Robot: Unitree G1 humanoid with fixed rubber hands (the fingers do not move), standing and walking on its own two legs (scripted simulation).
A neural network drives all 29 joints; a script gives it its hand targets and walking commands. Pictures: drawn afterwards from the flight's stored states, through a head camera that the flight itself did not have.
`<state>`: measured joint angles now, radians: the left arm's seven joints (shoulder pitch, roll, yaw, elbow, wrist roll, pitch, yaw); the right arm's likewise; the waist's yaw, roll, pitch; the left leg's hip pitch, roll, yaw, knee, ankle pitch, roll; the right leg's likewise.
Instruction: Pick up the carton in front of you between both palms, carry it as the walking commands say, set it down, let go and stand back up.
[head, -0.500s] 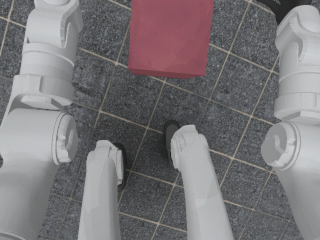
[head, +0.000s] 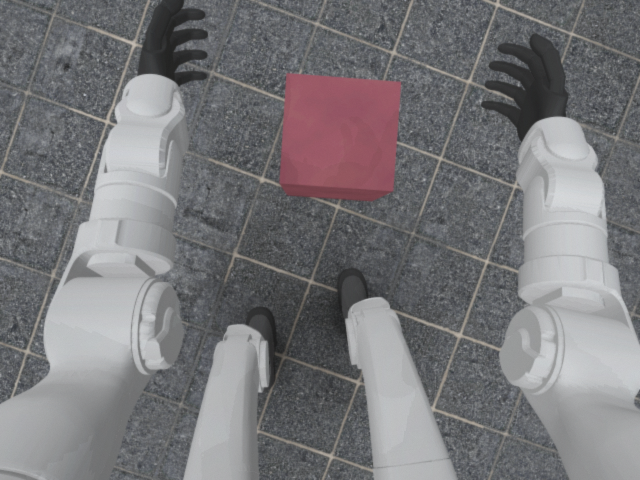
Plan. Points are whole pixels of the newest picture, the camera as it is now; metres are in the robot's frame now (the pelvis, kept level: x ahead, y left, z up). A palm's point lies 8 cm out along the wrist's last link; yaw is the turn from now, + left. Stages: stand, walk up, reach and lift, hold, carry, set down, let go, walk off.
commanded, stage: let go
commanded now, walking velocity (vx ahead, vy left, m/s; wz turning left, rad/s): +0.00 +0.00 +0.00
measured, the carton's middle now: (335, 147) +0.53 -0.12 -0.53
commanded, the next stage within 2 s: stand in 1.28 s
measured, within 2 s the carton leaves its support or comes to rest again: neither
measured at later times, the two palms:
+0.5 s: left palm (78, 236) +0.39 +0.15 +0.00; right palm (620, 269) +0.30 -0.28 +0.01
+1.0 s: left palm out of the picture +0.28 +0.26 +0.06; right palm (570, 351) +0.26 -0.20 +0.05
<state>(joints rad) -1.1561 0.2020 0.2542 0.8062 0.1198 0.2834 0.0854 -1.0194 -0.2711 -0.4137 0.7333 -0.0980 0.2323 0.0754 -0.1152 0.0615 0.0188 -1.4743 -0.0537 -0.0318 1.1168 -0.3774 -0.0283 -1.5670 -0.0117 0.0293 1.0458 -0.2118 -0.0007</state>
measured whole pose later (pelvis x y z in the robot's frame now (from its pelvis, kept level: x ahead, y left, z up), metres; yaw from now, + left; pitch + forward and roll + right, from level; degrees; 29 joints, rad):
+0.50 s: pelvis +0.08 -0.01 +0.09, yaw -3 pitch +20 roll +1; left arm -0.23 0.10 0.15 0.59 0.11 0.06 0.05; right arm -0.11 -0.21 -0.11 0.51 0.01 0.04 0.10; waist -0.10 0.00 -0.01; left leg -0.69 0.00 -0.04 0.70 -0.37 -0.03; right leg -0.81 0.02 0.02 0.68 -0.23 -0.02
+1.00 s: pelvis +0.11 +0.04 +0.12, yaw -3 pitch -3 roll -1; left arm 0.23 0.19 0.03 0.44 0.02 0.10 -0.05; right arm 0.23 -0.22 -0.05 0.42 -0.02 0.12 0.08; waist 0.00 0.06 0.06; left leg -0.06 -0.03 -0.02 0.45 -0.34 0.04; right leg -0.17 -0.01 0.04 0.41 -0.20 0.04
